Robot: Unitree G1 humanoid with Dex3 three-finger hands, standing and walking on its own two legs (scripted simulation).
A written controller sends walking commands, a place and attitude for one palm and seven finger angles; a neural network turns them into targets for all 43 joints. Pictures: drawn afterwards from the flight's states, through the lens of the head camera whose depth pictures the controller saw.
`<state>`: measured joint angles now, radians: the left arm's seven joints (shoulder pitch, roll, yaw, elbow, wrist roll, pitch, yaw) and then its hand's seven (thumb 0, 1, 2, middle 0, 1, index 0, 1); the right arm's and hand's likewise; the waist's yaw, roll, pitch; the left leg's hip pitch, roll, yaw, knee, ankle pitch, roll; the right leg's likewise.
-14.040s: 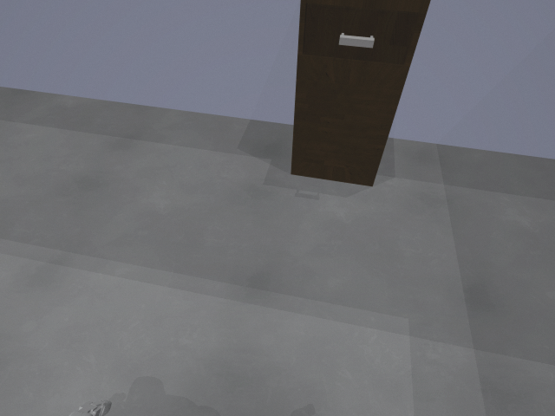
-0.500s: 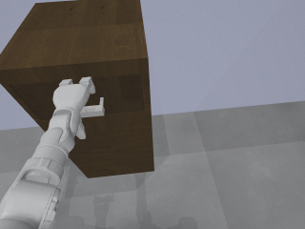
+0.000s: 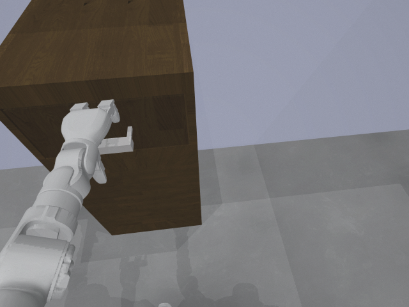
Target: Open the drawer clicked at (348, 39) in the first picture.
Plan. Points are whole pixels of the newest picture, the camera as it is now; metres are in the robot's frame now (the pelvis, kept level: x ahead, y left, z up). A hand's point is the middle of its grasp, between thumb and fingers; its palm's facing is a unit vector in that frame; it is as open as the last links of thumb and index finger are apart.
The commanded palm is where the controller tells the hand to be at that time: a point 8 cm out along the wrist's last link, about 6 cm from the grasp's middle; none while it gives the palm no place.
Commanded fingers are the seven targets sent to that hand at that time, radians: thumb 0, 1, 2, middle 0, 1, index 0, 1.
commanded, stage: lower the fingers behind the handle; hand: left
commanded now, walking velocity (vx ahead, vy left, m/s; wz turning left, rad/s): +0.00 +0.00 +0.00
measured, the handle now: (107, 139) +0.50 +0.24 +0.00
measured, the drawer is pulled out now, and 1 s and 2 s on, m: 0.00 0.00 0.00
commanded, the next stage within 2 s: close the thumb around the handle in 1.50 s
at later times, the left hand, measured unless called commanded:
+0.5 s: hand (106, 150) +0.45 +0.22 +0.02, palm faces -0.05 -0.05 -1.00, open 13.8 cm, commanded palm +0.43 +0.22 +0.08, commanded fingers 0.00 -0.50 0.30 -0.30 -1.20 -0.30 -1.20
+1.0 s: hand (109, 160) +0.44 +0.23 -0.01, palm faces -0.06 -0.05 -1.00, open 13.8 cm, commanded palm +0.43 +0.22 +0.04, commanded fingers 0.00 -0.50 0.30 -0.30 -1.20 -0.30 -1.20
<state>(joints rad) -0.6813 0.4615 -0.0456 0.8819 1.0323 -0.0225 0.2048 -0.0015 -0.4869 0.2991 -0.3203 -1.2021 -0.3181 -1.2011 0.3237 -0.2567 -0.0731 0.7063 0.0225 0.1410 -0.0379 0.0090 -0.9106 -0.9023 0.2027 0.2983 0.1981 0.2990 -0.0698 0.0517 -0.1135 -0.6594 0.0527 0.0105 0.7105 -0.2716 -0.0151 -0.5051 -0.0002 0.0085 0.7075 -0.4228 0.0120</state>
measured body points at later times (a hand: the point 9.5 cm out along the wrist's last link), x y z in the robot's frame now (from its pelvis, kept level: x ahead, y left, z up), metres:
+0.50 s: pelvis +0.00 +0.01 -0.01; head +0.07 +0.00 +0.44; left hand +0.45 +0.22 +0.07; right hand +0.04 -0.26 -0.14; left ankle +0.04 +0.13 -0.71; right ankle -0.05 -0.13 -0.71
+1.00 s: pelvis -0.01 +0.01 -0.02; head +0.08 +0.01 +0.42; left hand +0.44 +0.23 +0.04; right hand +0.01 -0.27 -0.15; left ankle +0.04 +0.13 -0.71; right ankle -0.05 -0.13 -0.71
